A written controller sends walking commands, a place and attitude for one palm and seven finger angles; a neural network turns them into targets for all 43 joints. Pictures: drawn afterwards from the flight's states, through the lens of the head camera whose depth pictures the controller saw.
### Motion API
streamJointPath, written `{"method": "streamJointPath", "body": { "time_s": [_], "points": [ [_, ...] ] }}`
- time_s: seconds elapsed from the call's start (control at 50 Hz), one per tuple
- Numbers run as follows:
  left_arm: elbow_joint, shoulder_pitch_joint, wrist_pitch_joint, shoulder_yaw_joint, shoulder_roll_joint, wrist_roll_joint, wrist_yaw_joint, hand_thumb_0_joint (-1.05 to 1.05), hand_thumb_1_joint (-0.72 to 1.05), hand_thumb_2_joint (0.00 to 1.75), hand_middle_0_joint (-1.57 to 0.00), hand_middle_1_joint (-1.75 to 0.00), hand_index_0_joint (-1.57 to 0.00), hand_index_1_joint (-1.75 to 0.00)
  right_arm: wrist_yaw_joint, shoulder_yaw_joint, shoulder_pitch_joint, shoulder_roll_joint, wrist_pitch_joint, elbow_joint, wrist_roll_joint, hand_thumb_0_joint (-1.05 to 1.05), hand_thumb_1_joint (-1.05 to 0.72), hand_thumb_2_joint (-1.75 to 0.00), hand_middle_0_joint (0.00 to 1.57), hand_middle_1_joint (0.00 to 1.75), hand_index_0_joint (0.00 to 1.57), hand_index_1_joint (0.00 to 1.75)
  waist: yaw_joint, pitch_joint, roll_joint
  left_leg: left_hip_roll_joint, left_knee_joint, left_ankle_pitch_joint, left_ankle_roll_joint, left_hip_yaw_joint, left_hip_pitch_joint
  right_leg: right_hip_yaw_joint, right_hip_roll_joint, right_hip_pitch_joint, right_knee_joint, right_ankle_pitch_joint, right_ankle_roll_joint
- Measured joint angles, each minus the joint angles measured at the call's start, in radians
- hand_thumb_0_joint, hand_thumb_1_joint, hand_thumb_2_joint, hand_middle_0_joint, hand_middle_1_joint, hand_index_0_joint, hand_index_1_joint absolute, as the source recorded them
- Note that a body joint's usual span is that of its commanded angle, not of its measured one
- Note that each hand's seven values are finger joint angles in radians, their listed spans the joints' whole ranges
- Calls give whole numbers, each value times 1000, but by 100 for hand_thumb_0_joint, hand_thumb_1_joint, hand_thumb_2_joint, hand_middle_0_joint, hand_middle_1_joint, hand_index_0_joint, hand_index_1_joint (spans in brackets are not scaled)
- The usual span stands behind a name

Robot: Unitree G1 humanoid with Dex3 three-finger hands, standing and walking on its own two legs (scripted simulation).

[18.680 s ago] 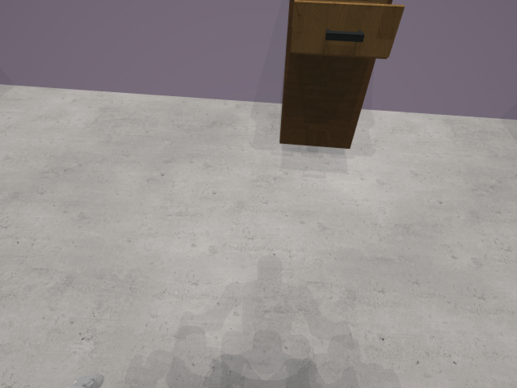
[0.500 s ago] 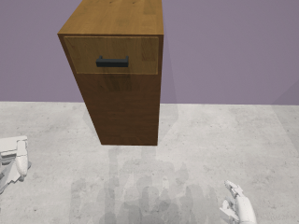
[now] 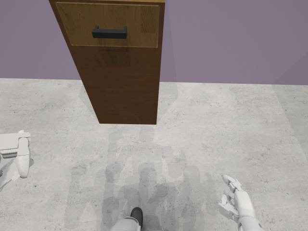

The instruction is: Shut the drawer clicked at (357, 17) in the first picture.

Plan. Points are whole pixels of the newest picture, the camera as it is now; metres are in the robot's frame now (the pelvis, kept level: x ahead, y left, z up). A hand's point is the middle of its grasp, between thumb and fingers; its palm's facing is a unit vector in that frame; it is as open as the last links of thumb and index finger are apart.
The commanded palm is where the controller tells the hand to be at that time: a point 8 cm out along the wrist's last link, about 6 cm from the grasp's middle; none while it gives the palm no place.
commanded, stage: step back with the hand held close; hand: left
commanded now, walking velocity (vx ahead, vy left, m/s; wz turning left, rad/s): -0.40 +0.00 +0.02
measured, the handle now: (110, 30) +0.82 +0.25 +0.02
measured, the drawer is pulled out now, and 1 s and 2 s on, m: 0.00 0.00 0.00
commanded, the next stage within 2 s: stop stepping back and stand still in 0.16 s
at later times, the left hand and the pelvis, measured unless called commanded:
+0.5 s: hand out of the picture +0.04 +0.23 +0.17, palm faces +0.36 -0.80 -0.48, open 3.3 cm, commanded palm -0.01 +0.27 +0.18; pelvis -0.13 -0.01 +0.00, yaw +0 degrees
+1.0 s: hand out of the picture -0.03 +0.24 +0.18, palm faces +0.47 -0.79 -0.40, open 3.2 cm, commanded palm -0.08 +0.27 +0.18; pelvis -0.20 -0.01 +0.00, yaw +2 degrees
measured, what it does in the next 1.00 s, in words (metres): walks backwards: left foot, then left foot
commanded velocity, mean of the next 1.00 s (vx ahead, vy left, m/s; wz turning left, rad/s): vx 0.06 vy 0.00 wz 0.00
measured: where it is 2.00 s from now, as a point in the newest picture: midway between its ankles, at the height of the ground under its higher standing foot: outside the picture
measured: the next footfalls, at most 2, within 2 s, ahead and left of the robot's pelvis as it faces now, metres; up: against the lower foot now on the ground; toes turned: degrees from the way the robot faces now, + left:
left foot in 0.18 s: +0.04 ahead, +0.09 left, +0.00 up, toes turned +0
left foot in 0.62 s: -0.15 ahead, +0.12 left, +0.00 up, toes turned +7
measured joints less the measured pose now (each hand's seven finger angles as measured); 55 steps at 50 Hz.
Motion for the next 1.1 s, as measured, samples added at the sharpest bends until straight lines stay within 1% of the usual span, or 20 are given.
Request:
{"method": "streamJointPath", "body": {
  "time_s": [0.06, 0.14, 0.22, 0.32, 0.4, 0.44, 0.48, 0.52, 0.58, 0.62, 0.64, 0.72, 0.78, 0.8, 0.84, 0.9, 0.94, 1.02, 1.06, 1.1],
  "points": [
    [-18, 43, 3, -3, 29, -9, -13, 2, 88, 90, -141, -160, -140, -160, -1, -3, 7, 1, 26, -19, 23, 1, -90, -90, 21, 30, 21, 30, -18, -11, 20, 14, 75, -65, -4, -15, -7, -13, 21, 8, 2, 16, -9],
    [6, 73, 12, 14, 32, -8, -6, 1, 88, 89, -141, -160, -140, -160, -24, -12, 69, -3, 57, -13, 26, 1, -90, -90, 21, 30, 21, 30, -12, -94, -13, -32, 300, -280, -16, -19, 20, -11, -2, -7, -7, 30, -17],
    [54, -5, 35, 14, -2, 2, 12, 1, 88, 89, -141, -160, -140, -160, -47, -14, 73, -23, 68, -7, 24, 1, -90, -90, 21, 30, 20, 30, -7, -81, -38, -53, 99, -208, 18, -8, 128, -18, -30, -55, 32, 58, 13],
    [49, 2, 68, -19, -12, 0, 11, 2, 89, 90, -141, -160, -140, -160, -15, -14, 59, -15, 22, -34, 12, 1, -90, -90, 20, 30, 20, 30, -8, -41, -33, -44, 0, -102, 29, 7, 145, -6, -27, -157, 276, -91, 37],
    [-2, 89, 83, -19, 5, 2, 20, 2, 89, 90, -141, -160, -140, -160, -12, 3, 95, 9, 3, -59, 15, 1, -90, -90, 21, 30, 20, 30, -20, -58, -31, -31, -10, -75, 17, 7, 133, -48, -50, -82, 167, -106, 32],
    [-5, 103, 89, -4, 18, 9, 27, 2, 89, 90, -141, -160, -140, -160, -18, 9, 110, 17, 9, -64, 12, 1, -90, -90, 21, 30, 20, 30, -20, -72, -44, -39, 54, -158, 0, 12, 86, -53, -67, -30, 34, -99, 5],
    [7, 79, 96, -10, 2, 9, 31, 2, 88, 90, -141, -160, -140, -160, -24, 6, 111, 9, 20, -33, 7, 1, -90, -90, 21, 30, 20, 30, -7, -69, -32, -39, 226, -266, -20, -4, 30, -61, -64, -44, 21, 45, -11],
    [25, 51, 96, -19, -22, 13, 39, 2, 88, 90, -141, -160, -140, -160, -31, 4, 129, 2, 28, 10, 8, 1, -90, -90, 21, 30, 21, 30, 9, -87, -41, -41, 389, -319, -25, 0, 12, -71, -79, -51, 23, 97, -18],
    [57, 9, 97, -35, -71, 23, 56, 2, 88, 90, -141, -160, -141, -160, -45, 4, 172, -11, 28, 48, 7, 1, -90, -90, 21, 30, 21, 30, 17, -133, -54, -12, 380, -373, -9, 23, 97, -106, -113, -68, 39, 81, -1],
    [70, -24, 97, -49, -99, 30, 66, 2, 88, 90, -141, -160, -141, -160, -56, 2, 196, -35, 12, 46, 5, 1, -90, -90, 21, 30, 21, 30, 3, -152, -32, 15, 227, -430, 13, 11, 195, -135, -113, -100, 87, 42, 8],
    [77, -47, 95, -51, -102, 32, 69, 2, 88, 90, -141, -160, -141, -160, -62, -3, 196, -40, 3, 45, 6, 1, -90, -90, 21, 30, 21, 30, -15, -142, -28, 14, 191, -363, 14, 1, 199, -140, -116, -120, 127, 18, 13],
    [106, -52, 96, -27, -72, 42, 65, 2, 89, 90, -141, -160, -141, -160, -52, -2, 193, -7, -16, 46, 9, 2, -90, -90, 20, 30, 20, 30, -58, -104, -62, -13, 199, -282, -8, 11, 208, -94, -99, -161, 308, -97, 23],
    [90, -2, 90, -14, -36, 48, 58, 2, 89, 90, -141, -160, -140, -160, -35, 9, 224, 15, -23, 28, 8, 2, -90, -90, 20, 30, 20, 30, -77, -108, -49, -4, 176, -273, -14, 1, 212, -121, -71, -102, 221, -114, 13],
    [76, 14, 83, -8, -21, 49, 56, 2, 89, 90, -141, -160, -140, -160, -30, 12, 233, 19, -19, 19, 6, 2, -90, -90, 20, 30, 20, 30, -76, -110, -49, -3, 205, -309, -14, 2, 190, -120, -66, -77, 152, -106, -6],
    [57, 20, 70, -7, -11, 47, 47, 2, 89, 90, -141, -160, -140, -160, -22, 7, 226, 18, -4, 28, 6, 1, -90, -90, 21, 30, 20, 30, -60, -96, -46, -8, 378, -404, -11, -1, 112, -126, -65, -91, 120, 39, -44],
    [54, 12, 51, -9, -28, 42, 39, 2, 88, 90, -141, -160, -141, -160, -18, 3, 216, 8, 9, 71, 1, 2, -90, -90, 21, 30, 20, 30, -33, -95, -58, -7, 588, -414, -11, 26, 30, -126, -80, -95, 95, 118, -60],
    [66, 14, 47, -10, -50, 39, 42, 2, 88, 90, -141, -160, -141, -160, -26, 1, 221, 2, 10, 82, 1, 2, -90, -90, 21, 30, 21, 30, -25, -113, -64, 8, 538, -408, -5, 54, 46, -130, -91, -95, 74, 107, -53],
    [72, 5, 56, -27, -87, 39, 56, 1, 88, 90, -141, -160, -141, -160, -50, -4, 224, -29, -18, 60, -1, 2, -90, -90, 21, 30, 21, 30, -20, -121, -43, 32, 209, -425, 23, 64, 199, -149, -97, -108, 94, 72, -34],
    [71, -18, 58, -28, -84, 40, 61, 2, 88, 90, -141, -160, -141, -160, -57, -12, 200, -34, -30, 48, 1, 2, -90, -90, 21, 30, 20, 30, -28, -90, -39, 28, 176, -283, 2, 53, 204, -141, -98, -127, 157, 34, -9],
    [85, -28, 62, -22, -71, 43, 57, 2, 88, 90, -141, -160, -141, -160, -53, -12, 178, -23, -33, 45, 7, 2, -90, -90, 20, 30, 20, 30, -31, -74, -51, 15, 193, -258, -20, 57, 208, -113, -97, -132, 214, -40, 13]
  ]
}}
